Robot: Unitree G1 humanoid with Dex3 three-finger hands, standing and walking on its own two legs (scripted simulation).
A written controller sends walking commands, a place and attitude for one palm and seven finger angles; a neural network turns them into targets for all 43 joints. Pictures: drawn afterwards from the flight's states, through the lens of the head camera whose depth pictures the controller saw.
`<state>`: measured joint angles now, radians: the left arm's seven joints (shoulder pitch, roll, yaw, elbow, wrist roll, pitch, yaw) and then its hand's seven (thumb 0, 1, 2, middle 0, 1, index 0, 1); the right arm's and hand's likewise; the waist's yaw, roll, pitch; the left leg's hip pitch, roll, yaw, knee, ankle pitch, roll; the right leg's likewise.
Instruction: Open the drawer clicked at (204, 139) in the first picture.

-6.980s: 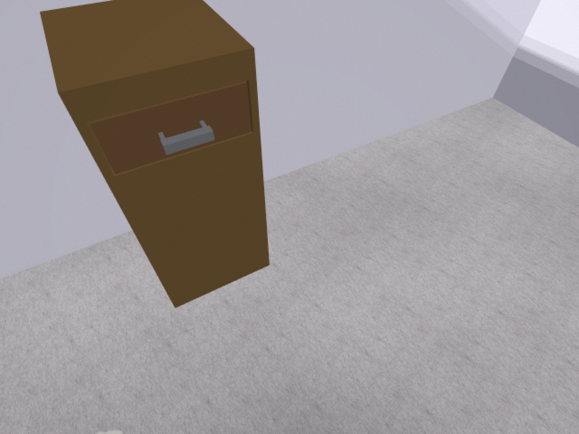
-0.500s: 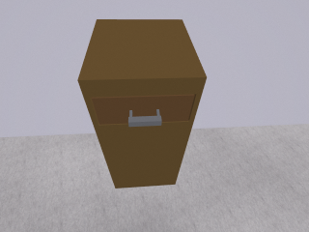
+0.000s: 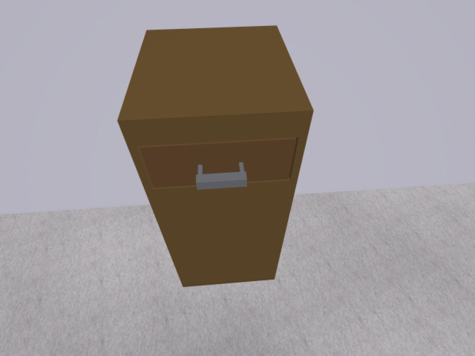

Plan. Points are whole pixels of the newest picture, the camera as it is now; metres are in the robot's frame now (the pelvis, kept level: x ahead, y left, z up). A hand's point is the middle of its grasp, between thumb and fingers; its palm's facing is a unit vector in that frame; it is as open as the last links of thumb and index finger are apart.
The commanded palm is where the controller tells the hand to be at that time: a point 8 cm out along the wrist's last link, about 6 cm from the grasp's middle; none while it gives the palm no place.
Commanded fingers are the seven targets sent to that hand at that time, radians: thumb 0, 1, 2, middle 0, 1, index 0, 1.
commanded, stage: shuffle to correct the standing spot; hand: left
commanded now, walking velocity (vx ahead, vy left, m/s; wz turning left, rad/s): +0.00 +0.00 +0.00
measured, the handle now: (221, 173) +0.51 +0.07 -0.02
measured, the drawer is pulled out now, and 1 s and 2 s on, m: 0.00 0.00 0.00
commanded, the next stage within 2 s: come to a stop and stand still in 0.92 s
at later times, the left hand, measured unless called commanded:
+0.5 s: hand out of the picture -0.02 +0.11 -0.18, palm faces +0.09 -0.98 -0.19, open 7.4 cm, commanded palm none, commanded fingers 0.00 0.90 0.90 -0.20 -0.30 -0.20 -0.30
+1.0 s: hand out of the picture +0.03 +0.05 -0.18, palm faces +0.16 -0.95 -0.25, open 7.3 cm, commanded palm none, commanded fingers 0.00 0.90 0.90 -0.20 -0.30 -0.20 -0.30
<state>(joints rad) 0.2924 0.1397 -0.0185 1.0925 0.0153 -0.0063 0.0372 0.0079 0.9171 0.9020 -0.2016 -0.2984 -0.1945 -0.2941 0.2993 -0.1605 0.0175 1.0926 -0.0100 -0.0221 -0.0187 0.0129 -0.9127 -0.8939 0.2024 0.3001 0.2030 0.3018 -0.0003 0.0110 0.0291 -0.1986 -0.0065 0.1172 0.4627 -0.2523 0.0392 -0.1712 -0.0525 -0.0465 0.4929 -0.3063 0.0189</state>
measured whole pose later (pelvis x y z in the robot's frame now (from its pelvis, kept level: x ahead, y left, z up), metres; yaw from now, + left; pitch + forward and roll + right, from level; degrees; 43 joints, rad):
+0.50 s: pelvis +0.02 -0.05 -0.01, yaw +4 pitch +1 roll +0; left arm 0.34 0.13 0.02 1.07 0.03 0.02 0.02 0.01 0.91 0.90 -0.20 -0.30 -0.19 -0.29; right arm 0.29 -0.14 -0.03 1.10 -0.02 0.01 -0.04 0.01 -0.91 -0.89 0.20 0.30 0.20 0.30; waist -0.01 0.01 0.03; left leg -0.29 0.06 0.03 0.58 -0.31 -0.01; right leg -0.20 0.01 -0.14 0.54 -0.37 -0.06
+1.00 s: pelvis +0.02 -0.16 -0.01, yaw +8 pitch +2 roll +0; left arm 0.25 0.20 0.07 0.96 0.03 0.05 -0.01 0.01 0.92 0.90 -0.20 -0.30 -0.19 -0.29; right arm 0.24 -0.17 -0.06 1.03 -0.04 0.02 -0.03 0.01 -0.90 -0.89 0.21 0.30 0.21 0.30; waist -0.01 0.03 0.06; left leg -0.34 0.17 0.04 0.61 -0.30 -0.09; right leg -0.32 -0.07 -0.05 0.61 -0.31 0.03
